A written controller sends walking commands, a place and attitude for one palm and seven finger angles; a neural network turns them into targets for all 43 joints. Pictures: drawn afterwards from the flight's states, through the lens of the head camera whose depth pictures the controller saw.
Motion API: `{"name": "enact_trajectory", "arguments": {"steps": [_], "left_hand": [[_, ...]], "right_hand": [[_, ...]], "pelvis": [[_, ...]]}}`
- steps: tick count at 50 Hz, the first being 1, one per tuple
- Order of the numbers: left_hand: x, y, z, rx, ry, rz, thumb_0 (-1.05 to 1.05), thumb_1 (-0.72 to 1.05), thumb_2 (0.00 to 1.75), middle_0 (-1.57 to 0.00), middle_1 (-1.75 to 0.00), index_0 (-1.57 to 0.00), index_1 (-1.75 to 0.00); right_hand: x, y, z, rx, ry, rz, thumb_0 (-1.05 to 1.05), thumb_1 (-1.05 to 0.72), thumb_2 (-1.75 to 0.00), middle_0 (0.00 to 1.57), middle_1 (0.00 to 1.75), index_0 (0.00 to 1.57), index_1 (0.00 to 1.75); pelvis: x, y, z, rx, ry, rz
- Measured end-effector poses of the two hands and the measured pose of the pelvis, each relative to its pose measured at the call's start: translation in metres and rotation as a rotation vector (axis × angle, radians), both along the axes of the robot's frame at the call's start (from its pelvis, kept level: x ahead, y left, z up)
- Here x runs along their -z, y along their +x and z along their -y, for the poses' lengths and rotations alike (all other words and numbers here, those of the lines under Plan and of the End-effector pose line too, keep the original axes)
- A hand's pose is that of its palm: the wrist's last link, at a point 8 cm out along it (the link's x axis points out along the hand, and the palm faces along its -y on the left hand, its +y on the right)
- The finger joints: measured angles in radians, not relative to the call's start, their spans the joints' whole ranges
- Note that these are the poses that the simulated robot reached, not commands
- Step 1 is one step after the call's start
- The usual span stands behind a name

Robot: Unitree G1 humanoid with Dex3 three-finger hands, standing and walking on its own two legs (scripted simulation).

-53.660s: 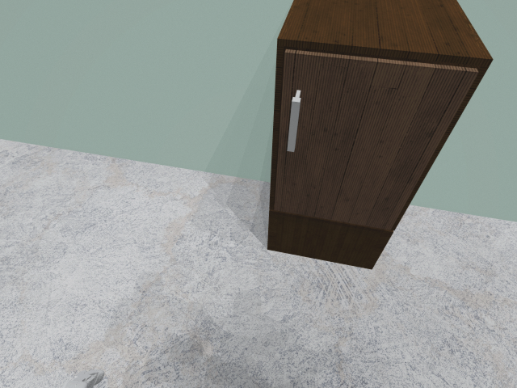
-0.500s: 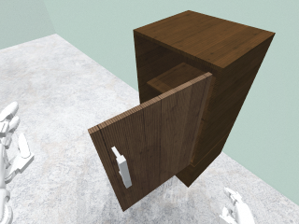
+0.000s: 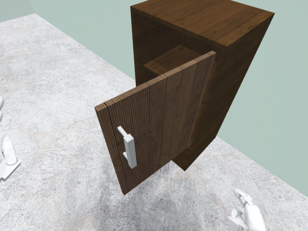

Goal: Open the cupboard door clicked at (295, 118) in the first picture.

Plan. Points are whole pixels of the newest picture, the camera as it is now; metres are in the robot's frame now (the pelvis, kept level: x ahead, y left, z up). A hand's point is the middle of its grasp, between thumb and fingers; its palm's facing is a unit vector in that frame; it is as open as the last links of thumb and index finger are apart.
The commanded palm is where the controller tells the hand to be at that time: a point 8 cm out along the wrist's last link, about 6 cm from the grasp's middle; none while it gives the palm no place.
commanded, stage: step back with the hand held close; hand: left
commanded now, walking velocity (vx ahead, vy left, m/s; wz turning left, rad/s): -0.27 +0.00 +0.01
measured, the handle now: (127, 148) +0.35 +0.11 -0.01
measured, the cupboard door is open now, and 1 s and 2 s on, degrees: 82 82 82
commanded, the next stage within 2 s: stop stepping back and stand still in 0.76 s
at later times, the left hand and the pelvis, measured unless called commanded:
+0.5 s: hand out of the picture +0.13 +0.27 +0.18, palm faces +0.49 -0.73 -0.48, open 7.4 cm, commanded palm +0.07 +0.30 +0.19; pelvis -0.06 +0.00 -0.01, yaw +2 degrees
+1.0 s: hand out of the picture +0.05 +0.26 +0.17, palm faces +0.37 -0.81 -0.46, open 7.4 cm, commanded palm -0.01 +0.30 +0.19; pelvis -0.16 +0.00 +0.00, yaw -1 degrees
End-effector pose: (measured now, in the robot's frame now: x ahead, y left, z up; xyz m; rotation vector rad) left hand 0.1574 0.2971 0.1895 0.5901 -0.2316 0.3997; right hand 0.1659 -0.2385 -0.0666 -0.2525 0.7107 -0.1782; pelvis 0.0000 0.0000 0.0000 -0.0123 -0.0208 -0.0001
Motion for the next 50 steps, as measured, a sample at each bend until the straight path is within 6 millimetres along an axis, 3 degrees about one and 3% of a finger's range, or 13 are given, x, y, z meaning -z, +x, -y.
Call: {"name": "enact_trajectory", "arguments": {"steps": [9,17,23,29,32,35,42,50], "left_hand": [[0.001,-0.029,-0.003,-0.018,0.006,0.068,0.01,0.88,0.9,-0.22,-0.3,-0.22,-0.31],[0.001,-0.044,-0.01,0.007,0.017,0.094,0.01,0.88,0.9,-0.22,-0.3,-0.22,-0.31],[-0.006,-0.063,-0.014,-0.02,0.058,0.101,0.01,0.88,0.9,-0.22,-0.3,-0.22,-0.31],[0.005,-0.074,0.006,0.038,-0.023,0.049,0.01,0.89,0.9,-0.21,-0.3,-0.21,-0.31],[0.006,-0.081,0.01,0.087,-0.026,0.032,0.01,0.88,0.9,-0.21,-0.3,-0.22,-0.31],[0.002,-0.086,0.002,0.105,-0.002,0.04,0.01,0.88,0.9,-0.22,-0.3,-0.22,-0.31],[-0.006,-0.106,-0.023,0.064,0.007,0.05,0.01,0.88,0.9,-0.22,-0.3,-0.22,-0.31],[0.0,-0.149,-0.002,0.094,-0.033,0.023,0.01,0.89,0.9,-0.21,-0.3,-0.21,-0.31]], "right_hand": [[0.011,-0.03,-0.006,-0.031,-0.008,-0.02,0.01,-0.9,-0.9,0.21,0.3,0.21,0.3],[0.012,-0.054,-0.009,-0.022,-0.033,-0.039,0.01,-0.9,-0.9,0.21,0.3,0.21,0.3],[0.012,-0.059,-0.015,-0.054,-0.01,-0.036,0.01,-0.9,-0.9,0.21,0.3,0.21,0.3],[0.009,-0.061,-0.015,-0.08,0.009,-0.026,0.01,-0.9,-0.9,0.21,0.3,0.21,0.3],[0.002,-0.067,-0.013,-0.057,-0.002,-0.011,0.01,-0.9,-0.9,0.21,0.3,0.21,0.3],[-0.003,-0.075,-0.011,-0.027,-0.031,-0.007,0.01,-0.9,-0.9,0.21,0.3,0.21,0.3],[-0.018,-0.103,-0.021,-0.04,-0.044,0.017,0.01,-0.9,-0.9,0.21,0.3,0.2,0.3],[-0.012,-0.15,-0.027,-0.065,0.002,0.03,0.01,-0.9,-0.9,0.21,0.3,0.21,0.3]], "pelvis": [[0.007,-0.024,-0.001,-0.023,-0.011,0.002],[0.01,-0.043,-0.008,-0.033,-0.032,0.002],[0.008,-0.051,0.0,-0.049,-0.036,-0.042],[0.003,-0.077,0.006,-0.024,-0.048,-0.045],[0.002,-0.082,0.004,-0.026,-0.045,-0.034],[0.003,-0.085,-0.004,-0.027,-0.05,-0.034],[-0.007,-0.118,-0.011,0.002,-0.058,-0.045],[-0.002,-0.16,-0.004,0.023,-0.021,-0.076]]}}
